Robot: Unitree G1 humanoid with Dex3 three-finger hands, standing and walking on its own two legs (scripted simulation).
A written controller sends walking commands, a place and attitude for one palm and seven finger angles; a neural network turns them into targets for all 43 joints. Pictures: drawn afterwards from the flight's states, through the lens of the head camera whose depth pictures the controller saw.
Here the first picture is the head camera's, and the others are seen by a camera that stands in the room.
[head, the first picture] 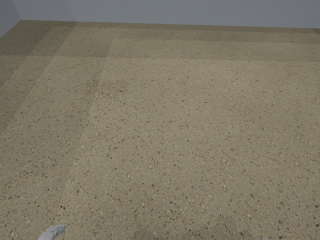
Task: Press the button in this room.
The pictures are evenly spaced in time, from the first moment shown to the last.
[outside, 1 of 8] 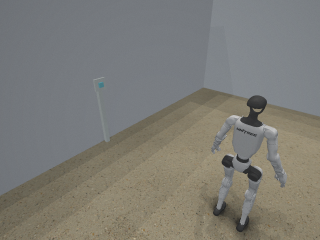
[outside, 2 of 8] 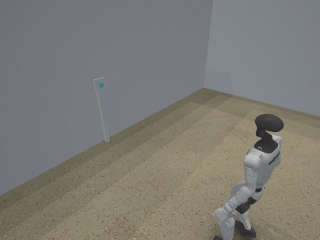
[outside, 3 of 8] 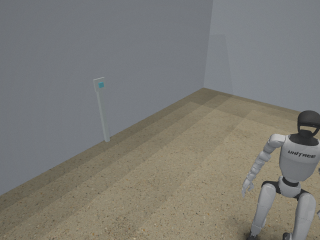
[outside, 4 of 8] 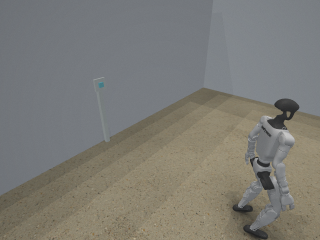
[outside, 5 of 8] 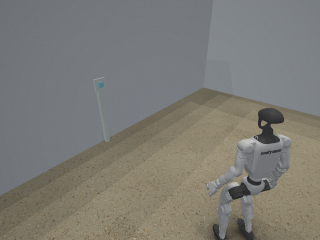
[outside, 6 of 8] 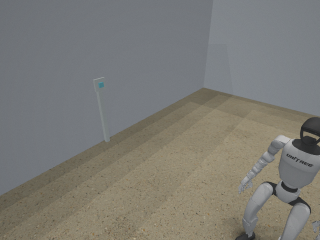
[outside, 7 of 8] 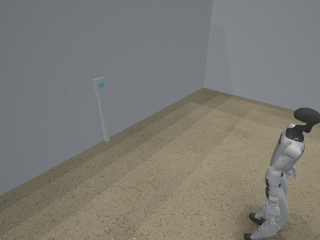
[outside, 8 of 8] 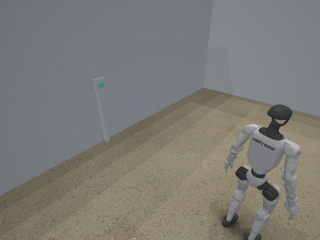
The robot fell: no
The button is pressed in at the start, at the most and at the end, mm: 0 0 0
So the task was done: no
